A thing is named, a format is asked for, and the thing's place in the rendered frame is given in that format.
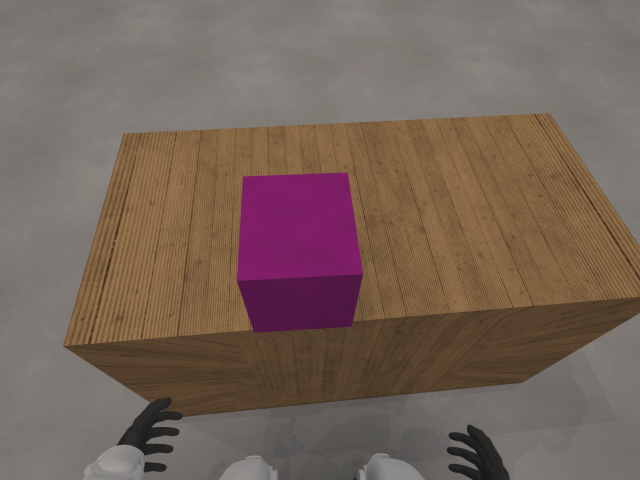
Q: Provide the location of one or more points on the robot left thigh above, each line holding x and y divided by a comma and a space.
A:
250, 469

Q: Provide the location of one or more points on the carton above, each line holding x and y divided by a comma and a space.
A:
299, 264

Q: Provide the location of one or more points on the right robot hand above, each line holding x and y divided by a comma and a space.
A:
487, 459

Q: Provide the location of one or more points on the robot right shin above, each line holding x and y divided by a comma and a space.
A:
377, 456

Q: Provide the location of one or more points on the left robot hand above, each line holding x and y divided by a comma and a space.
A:
141, 431

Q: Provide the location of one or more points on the pedestal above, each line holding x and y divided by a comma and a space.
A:
489, 253

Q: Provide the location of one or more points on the left robot forearm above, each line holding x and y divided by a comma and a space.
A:
122, 462

